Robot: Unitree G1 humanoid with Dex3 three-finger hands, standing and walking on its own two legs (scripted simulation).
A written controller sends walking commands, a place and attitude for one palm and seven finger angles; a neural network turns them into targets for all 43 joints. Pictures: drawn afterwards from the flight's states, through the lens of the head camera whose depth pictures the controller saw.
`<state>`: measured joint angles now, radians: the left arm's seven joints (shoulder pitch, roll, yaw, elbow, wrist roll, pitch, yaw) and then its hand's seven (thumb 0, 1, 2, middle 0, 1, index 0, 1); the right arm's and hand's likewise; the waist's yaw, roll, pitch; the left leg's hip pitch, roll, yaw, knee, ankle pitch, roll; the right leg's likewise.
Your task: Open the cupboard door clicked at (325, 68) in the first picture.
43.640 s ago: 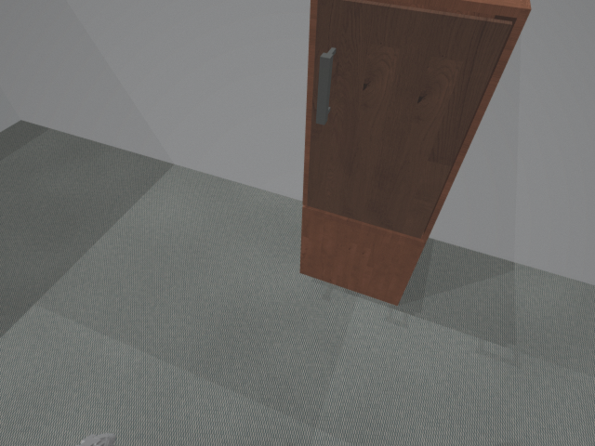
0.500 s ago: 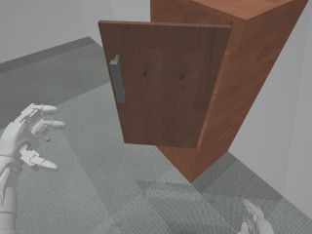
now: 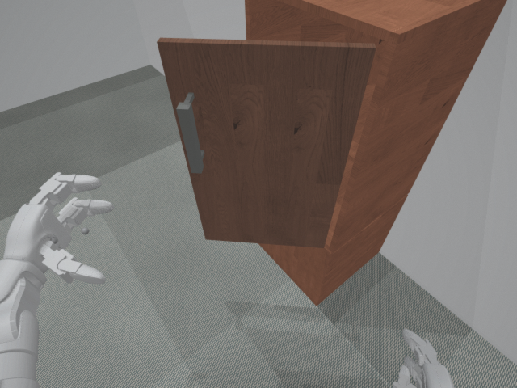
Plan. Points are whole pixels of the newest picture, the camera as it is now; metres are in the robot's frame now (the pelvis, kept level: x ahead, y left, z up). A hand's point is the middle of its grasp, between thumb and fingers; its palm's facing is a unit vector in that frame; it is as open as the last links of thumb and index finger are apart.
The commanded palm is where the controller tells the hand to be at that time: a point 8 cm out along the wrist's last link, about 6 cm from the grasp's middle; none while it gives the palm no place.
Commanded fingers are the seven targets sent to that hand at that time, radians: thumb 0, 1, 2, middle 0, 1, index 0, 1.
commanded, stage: move the hooked fingers beside the handle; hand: left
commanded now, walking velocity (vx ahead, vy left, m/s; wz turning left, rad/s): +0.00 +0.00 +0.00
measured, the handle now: (193, 134) +0.56 +0.17 +0.09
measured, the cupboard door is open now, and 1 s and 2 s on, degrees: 46 46 46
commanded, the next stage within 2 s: none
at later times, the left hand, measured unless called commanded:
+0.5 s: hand (117, 192) +0.38 +0.26 +0.11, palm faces -0.01 -1.00 -0.01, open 14.0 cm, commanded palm +0.35 +0.31 +0.11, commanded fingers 0.00 -0.50 0.30 -0.30 -1.20 -0.30 -1.20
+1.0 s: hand (137, 166) +0.44 +0.25 +0.11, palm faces -0.03 -1.00 +0.00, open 14.0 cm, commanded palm +0.42 +0.30 +0.10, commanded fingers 0.00 -0.50 0.30 -0.30 -1.20 -0.30 -1.20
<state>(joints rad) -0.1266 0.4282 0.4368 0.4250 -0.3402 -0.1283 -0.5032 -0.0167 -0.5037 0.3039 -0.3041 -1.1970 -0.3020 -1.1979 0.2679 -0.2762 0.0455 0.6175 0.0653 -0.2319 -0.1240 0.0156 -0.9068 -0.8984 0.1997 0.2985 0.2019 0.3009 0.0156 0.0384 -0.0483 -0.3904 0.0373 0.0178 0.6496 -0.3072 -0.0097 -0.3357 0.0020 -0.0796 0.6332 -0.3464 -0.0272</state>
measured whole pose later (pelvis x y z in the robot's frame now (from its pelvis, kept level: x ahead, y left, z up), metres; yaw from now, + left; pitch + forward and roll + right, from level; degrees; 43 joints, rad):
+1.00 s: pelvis +0.00 +0.02 -0.01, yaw -1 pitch +10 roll -1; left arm -0.71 0.52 0.40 1.02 -0.18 -0.24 -0.41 -0.02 -0.50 0.30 -0.30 -1.20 -0.30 -1.20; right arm 0.35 -0.28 0.04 0.64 0.04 -0.06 -0.08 0.01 -0.91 -0.90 0.20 0.30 0.20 0.30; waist -0.08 0.01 -0.06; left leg -0.58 0.04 0.03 0.74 -0.34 0.02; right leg -0.52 0.00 -0.06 0.70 -0.35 -0.01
